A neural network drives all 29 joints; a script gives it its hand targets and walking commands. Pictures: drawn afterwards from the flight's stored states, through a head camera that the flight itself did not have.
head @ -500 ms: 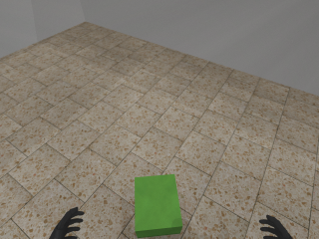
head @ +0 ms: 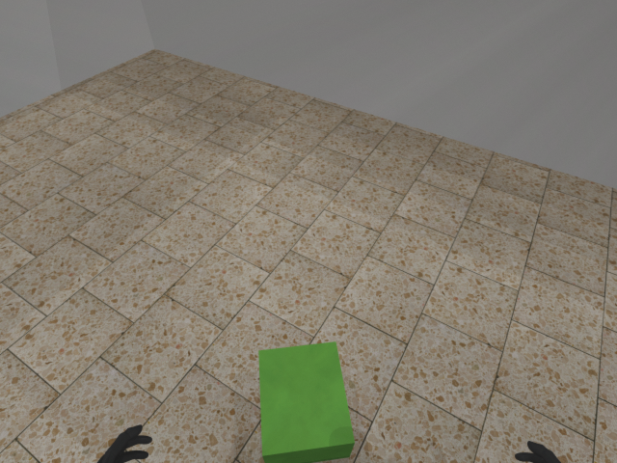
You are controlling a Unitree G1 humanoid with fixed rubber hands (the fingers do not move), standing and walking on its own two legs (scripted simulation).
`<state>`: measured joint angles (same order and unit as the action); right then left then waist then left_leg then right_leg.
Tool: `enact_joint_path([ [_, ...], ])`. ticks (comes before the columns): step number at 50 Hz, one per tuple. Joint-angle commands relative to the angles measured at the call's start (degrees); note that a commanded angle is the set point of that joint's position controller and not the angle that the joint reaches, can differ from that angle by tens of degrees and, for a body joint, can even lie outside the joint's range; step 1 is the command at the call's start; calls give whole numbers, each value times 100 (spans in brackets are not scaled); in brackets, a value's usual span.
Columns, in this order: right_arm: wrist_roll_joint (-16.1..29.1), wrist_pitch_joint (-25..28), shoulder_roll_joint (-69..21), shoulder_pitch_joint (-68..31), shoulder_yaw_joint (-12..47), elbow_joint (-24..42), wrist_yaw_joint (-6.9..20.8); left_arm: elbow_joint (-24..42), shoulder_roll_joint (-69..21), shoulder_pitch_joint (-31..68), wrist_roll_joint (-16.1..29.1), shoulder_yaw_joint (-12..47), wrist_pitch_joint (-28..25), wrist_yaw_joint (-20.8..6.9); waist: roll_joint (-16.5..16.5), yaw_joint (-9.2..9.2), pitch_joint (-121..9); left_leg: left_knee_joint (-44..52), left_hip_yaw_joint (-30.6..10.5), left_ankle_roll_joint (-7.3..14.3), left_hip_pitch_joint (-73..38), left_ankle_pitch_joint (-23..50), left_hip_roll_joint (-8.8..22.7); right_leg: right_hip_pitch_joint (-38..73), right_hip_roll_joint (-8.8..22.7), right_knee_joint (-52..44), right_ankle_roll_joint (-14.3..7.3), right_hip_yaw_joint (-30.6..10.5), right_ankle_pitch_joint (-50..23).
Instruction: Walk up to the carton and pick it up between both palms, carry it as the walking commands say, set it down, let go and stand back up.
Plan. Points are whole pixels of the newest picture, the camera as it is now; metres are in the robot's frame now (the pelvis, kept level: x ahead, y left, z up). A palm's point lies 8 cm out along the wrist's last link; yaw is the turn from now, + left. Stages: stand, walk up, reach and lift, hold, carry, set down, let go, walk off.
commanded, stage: stand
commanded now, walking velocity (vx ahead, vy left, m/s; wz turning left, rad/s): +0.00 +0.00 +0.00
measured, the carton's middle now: (303, 402) +0.42 +0.05 -0.69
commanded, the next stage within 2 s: none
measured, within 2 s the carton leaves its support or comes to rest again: neither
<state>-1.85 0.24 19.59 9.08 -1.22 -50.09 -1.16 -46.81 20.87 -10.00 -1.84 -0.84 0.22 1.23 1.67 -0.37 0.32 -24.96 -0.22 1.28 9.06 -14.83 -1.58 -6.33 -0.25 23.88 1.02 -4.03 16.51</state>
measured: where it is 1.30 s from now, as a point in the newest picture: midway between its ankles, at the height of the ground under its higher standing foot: outside the picture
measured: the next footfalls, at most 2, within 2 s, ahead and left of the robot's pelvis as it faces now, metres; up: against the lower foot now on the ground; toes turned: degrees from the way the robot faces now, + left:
none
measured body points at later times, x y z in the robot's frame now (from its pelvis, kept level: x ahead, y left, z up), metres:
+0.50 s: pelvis -0.02 +0.00 +0.00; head -0.02 +0.01 +0.45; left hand +0.09 +0.31 -0.11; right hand +0.09 -0.31 -0.10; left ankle -0.02 +0.10 -0.74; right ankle -0.04 -0.13 -0.74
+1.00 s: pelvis -0.02 +0.00 +0.01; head -0.02 +0.00 +0.46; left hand +0.08 +0.31 -0.11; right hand +0.08 -0.32 -0.11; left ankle -0.02 +0.10 -0.74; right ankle -0.04 -0.14 -0.74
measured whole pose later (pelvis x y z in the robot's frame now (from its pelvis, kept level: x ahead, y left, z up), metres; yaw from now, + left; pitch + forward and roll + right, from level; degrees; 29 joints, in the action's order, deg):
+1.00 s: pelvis -0.02 +0.00 +0.01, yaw +0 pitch -2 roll +0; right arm -0.8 0.6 21.9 6.4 -0.3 -60.0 -0.5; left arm -57.3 22.5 -8.5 -1.1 0.0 -0.5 0.8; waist 0.9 -0.4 1.4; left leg -20.4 -0.6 0.9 7.4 -10.7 -1.1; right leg -4.8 -0.4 19.4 0.9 -3.9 12.4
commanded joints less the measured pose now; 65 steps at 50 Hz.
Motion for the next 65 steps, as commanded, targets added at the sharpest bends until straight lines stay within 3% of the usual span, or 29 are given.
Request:
enact_joint_path([
  [1,9,69,980,-188,-206,214,-23,225,839,151,6,-175,-76,25,-152,12,-232,343,-582,-52,-290,1761,666,-155,466,-278,-86,-320,-1503],
  [27,66,85,1153,-369,-118,-510,24,-520,1026,227,43,-108,-116,-7,-158,9,-11,709,-674,5,-279,1047,741,-186,556,-661,-144,-445,-1014],
  [65,119,98,1269,-528,-78,-846,46,-914,1141,353,88,-86,-135,-24,-164,-4,-56,788,-694,41,-376,1244,809,-95,621,-767,-166,-440,-1168],
])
